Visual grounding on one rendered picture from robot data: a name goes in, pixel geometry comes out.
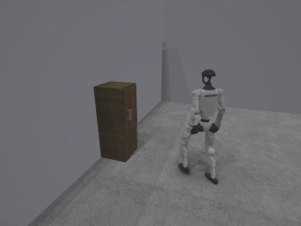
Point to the handle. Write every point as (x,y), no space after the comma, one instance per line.
(130,114)

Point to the robot head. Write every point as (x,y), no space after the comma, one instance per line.
(209,73)

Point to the robot right shin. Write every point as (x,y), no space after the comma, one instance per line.
(211,160)

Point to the left robot upper arm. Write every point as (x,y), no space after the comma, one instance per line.
(195,100)

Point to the robot left hand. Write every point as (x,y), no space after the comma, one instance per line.
(185,136)

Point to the left robot forearm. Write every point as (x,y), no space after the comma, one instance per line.
(191,121)

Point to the cupboard door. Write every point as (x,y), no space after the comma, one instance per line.
(129,103)

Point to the robot right hand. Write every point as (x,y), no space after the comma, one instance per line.
(218,124)

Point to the right robot upper arm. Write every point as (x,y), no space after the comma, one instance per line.
(221,100)

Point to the right robot forearm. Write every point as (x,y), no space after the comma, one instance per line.
(220,116)

